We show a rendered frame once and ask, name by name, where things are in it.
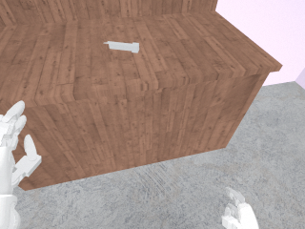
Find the robot right hand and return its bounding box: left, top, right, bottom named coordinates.
left=221, top=187, right=259, bottom=229

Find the robot left forearm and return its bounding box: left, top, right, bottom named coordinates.
left=0, top=194, right=21, bottom=229

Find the robot left hand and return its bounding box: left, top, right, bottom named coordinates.
left=0, top=100, right=42, bottom=196

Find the tap lever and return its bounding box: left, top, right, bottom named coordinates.
left=104, top=41, right=139, bottom=53

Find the counter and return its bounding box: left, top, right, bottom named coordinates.
left=0, top=0, right=283, bottom=191

